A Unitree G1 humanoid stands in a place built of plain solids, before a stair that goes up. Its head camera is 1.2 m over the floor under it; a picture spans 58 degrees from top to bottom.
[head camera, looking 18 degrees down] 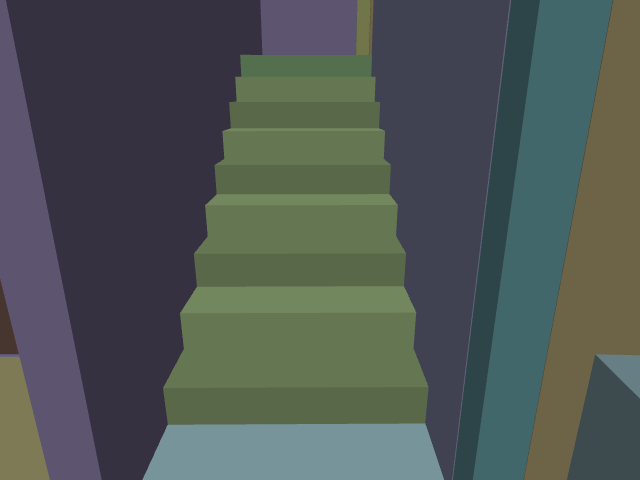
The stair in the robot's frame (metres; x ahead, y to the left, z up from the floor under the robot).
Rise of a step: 0.17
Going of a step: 0.27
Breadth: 1.00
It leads straight ahead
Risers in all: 9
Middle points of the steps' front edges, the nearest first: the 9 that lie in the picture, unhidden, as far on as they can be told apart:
1.38 0.09 0.17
1.65 0.09 0.34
1.92 0.09 0.51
2.20 0.10 0.68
2.47 0.10 0.85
2.74 0.10 1.02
3.01 0.10 1.18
3.29 0.10 1.35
3.56 0.11 1.52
